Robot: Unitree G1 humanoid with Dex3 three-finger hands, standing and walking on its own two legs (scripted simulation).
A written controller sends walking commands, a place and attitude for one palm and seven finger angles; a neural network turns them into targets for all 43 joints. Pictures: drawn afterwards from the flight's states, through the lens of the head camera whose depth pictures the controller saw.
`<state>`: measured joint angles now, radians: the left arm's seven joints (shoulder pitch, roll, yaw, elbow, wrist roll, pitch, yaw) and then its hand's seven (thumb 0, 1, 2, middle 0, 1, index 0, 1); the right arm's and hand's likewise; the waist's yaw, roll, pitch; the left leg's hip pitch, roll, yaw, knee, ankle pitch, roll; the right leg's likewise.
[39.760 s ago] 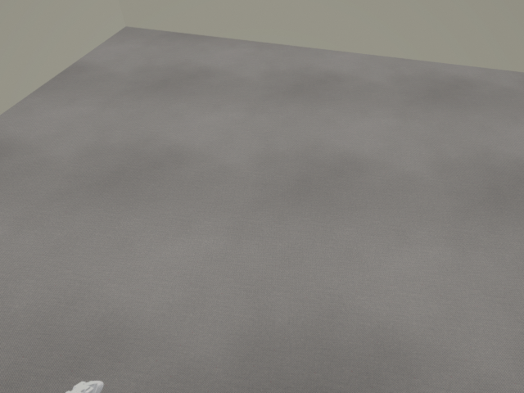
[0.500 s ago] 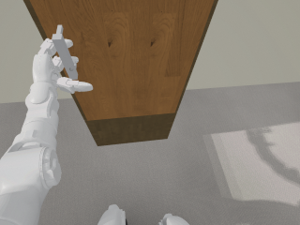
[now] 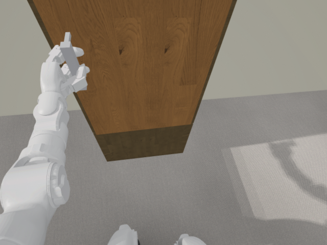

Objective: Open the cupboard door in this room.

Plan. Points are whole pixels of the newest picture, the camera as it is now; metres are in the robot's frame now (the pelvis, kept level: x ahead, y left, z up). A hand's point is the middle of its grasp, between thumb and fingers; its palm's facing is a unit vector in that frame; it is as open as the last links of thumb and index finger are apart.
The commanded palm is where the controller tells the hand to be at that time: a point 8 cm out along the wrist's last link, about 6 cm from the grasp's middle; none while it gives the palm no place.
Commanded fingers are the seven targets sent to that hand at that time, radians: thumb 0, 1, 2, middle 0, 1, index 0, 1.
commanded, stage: close the thumb around the handle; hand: left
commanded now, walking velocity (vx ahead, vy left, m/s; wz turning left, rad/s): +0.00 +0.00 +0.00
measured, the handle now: (75, 63) +0.55 +0.19 +0.10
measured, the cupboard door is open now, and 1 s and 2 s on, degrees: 1 29 38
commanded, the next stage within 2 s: pull the door open along its arc in 0.08 s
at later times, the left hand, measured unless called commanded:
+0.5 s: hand (84, 88) +0.46 +0.16 +0.10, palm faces +0.06 -1.00 +0.00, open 6.0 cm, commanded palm +0.40 +0.21 +0.10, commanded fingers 0.00 0.90 0.90 -0.40 -1.35 -0.40 -1.35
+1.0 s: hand (122, 134) +0.34 +0.07 +0.11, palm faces +0.47 -0.88 +0.00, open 6.0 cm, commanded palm +0.27 +0.09 +0.10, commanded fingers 0.00 0.90 0.90 -0.40 -1.35 -0.40 -1.35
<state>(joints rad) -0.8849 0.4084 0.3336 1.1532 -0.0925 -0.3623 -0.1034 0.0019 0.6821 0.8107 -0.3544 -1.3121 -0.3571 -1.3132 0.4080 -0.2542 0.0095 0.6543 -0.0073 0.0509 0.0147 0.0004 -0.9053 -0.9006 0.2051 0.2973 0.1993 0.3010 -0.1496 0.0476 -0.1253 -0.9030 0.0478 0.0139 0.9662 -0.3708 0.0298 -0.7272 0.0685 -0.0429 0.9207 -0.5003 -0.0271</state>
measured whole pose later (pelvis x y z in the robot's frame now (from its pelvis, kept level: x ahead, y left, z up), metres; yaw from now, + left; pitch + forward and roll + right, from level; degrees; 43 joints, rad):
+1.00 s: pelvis +0.01 -0.03 +0.02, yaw +3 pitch +7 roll +0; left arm -0.10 -0.13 -0.14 0.21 0.07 -0.09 0.62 -0.01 0.72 0.82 -0.31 -1.31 -0.32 -1.31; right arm 0.18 -0.18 0.00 0.55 -0.06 0.08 0.03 0.00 -0.91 -0.90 0.20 0.30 0.20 0.30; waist 0.00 0.04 -0.13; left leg -0.63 0.01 -0.01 0.85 -0.35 0.00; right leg -0.47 0.04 -0.07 0.85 -0.52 -0.06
